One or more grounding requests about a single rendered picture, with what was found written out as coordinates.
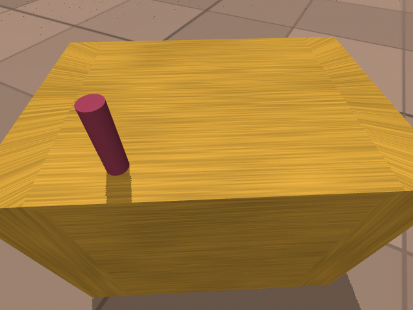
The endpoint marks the can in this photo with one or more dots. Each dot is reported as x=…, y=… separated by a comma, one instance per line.
x=96, y=118

